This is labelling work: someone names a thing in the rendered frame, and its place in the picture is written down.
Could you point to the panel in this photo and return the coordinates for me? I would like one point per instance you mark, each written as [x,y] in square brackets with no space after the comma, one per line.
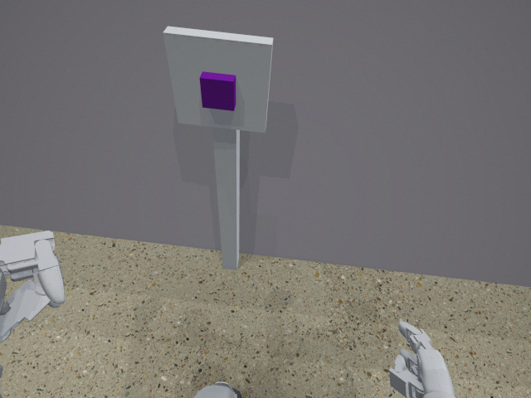
[189,53]

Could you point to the robot left shin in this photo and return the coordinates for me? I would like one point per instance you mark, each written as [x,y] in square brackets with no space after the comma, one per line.
[223,384]

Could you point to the robot left hand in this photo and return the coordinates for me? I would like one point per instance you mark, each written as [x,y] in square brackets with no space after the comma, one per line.
[25,257]

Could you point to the robot right hand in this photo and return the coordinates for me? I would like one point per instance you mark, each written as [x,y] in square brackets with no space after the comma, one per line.
[427,372]

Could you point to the button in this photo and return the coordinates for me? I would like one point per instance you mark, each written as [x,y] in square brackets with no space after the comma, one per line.
[218,91]

